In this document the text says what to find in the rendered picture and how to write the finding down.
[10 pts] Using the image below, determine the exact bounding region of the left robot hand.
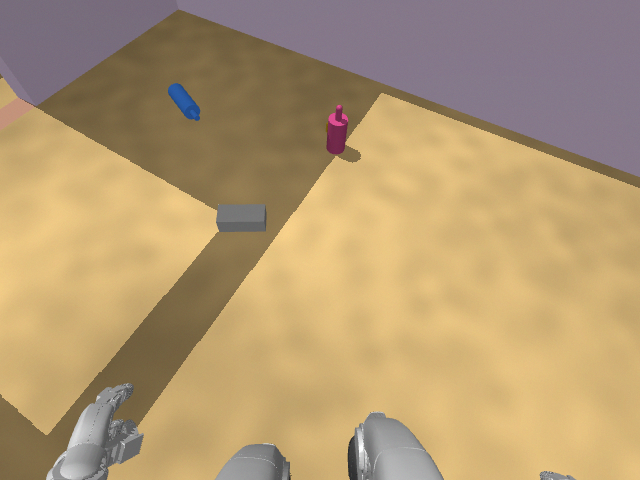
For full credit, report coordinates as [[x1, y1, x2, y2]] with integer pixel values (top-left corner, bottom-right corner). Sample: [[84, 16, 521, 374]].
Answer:
[[67, 383, 144, 467]]

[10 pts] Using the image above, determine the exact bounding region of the left robot arm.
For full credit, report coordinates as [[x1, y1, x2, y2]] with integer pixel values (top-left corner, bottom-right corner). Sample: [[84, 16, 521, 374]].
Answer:
[[46, 443, 109, 480]]

